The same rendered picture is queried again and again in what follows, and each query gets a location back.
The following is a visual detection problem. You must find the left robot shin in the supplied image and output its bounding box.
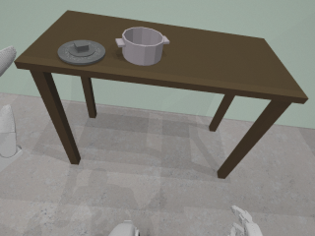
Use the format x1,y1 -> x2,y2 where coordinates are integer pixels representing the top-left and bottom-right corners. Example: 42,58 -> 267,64
123,220 -> 135,226

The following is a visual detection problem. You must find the right robot hand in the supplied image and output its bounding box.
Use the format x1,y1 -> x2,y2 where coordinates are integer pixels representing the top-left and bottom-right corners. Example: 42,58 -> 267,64
227,206 -> 263,236

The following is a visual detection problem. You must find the lid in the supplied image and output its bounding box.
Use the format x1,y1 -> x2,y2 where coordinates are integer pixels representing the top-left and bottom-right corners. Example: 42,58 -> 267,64
57,39 -> 105,65

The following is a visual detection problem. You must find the robot left thigh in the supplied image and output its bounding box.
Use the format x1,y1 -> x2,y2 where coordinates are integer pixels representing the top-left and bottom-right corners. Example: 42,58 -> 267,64
108,223 -> 140,236

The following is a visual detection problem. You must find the left robot hand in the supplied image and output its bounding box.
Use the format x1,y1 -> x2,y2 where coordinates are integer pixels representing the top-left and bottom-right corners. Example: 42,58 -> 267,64
0,45 -> 23,172

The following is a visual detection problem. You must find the knob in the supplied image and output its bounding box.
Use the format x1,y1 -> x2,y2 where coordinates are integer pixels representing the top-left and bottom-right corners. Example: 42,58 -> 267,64
74,40 -> 90,52

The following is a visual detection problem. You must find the table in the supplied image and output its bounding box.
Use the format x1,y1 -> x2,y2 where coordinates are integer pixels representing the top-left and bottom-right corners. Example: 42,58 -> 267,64
14,10 -> 309,179

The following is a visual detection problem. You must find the pot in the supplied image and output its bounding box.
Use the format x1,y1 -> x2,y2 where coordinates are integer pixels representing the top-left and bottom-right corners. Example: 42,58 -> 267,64
115,27 -> 170,66

